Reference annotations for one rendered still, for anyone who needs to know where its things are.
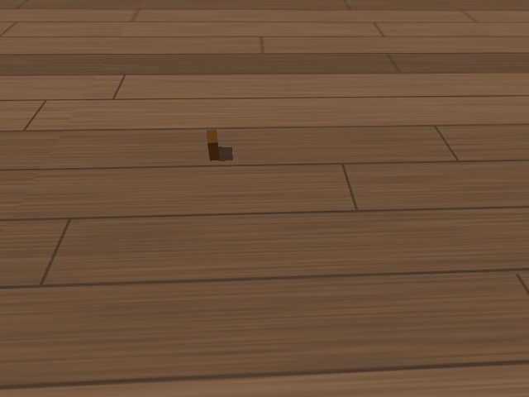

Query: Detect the carton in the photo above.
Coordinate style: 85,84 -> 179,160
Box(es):
207,129 -> 220,160

